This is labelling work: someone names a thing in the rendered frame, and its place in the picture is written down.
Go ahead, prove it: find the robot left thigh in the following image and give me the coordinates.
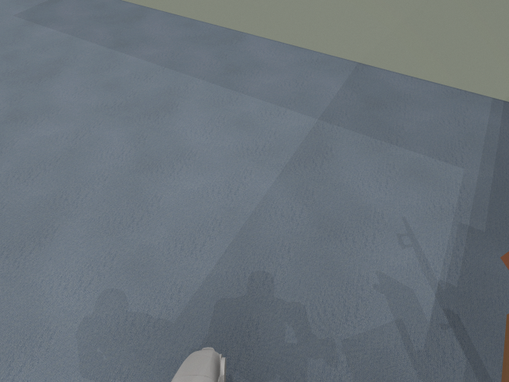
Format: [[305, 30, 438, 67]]
[[171, 350, 227, 382]]

